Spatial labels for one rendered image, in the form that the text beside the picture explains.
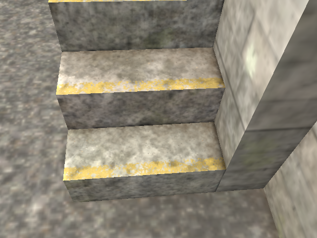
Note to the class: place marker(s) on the stairs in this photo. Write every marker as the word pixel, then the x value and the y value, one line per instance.
pixel 139 87

